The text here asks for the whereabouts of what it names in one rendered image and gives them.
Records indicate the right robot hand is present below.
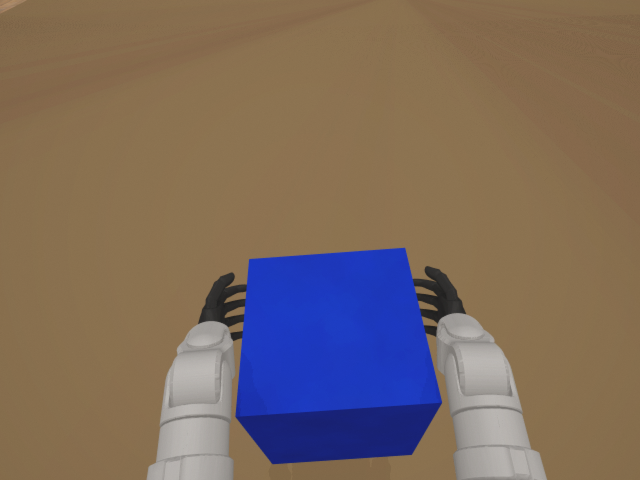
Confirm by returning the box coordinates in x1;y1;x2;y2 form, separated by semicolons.
413;266;466;337

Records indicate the right robot forearm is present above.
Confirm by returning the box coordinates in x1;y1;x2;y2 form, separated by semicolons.
436;313;547;480

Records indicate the left robot forearm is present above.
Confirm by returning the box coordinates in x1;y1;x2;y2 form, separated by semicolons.
147;321;235;480

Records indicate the carton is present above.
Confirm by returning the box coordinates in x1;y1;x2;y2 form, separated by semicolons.
235;248;442;464

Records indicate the left robot hand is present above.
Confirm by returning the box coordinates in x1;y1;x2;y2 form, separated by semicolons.
198;273;247;341

